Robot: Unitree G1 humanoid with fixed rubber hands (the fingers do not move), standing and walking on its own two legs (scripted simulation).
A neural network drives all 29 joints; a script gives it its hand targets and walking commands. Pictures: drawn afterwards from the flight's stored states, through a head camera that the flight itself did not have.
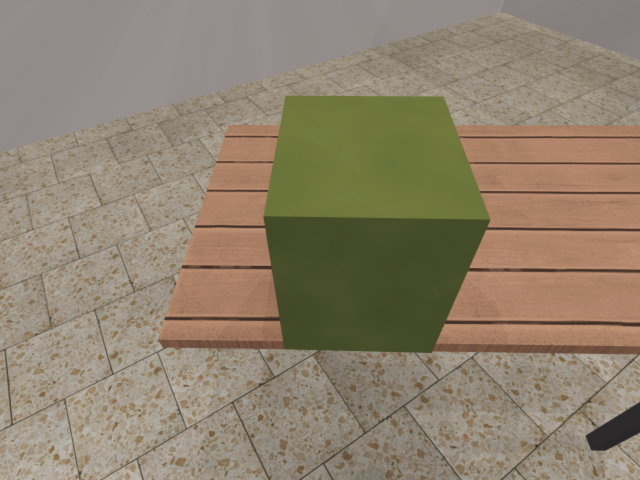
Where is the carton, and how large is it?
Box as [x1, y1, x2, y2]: [263, 96, 490, 352]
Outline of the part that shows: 285,96 263,215 284,348 431,352 490,219 443,96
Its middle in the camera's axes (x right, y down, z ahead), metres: +0.07 -0.02 +0.59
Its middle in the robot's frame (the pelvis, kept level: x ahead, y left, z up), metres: +0.46 -0.04 +0.05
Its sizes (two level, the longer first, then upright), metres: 0.257 0.231 0.290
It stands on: a table, 0.68 m high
